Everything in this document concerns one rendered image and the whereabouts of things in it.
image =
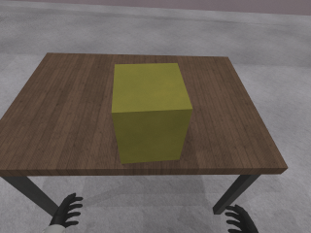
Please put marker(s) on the robot left hand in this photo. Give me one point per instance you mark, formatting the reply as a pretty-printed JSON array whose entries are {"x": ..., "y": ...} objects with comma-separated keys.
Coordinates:
[{"x": 61, "y": 215}]

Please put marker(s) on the carton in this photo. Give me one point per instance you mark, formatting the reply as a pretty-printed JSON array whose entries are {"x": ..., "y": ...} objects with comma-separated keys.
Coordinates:
[{"x": 151, "y": 111}]

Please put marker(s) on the robot right hand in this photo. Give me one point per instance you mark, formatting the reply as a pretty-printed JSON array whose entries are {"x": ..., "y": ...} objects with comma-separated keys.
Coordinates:
[{"x": 246, "y": 224}]

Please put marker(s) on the table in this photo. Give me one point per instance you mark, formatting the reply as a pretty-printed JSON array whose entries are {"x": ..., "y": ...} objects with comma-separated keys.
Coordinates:
[{"x": 61, "y": 124}]

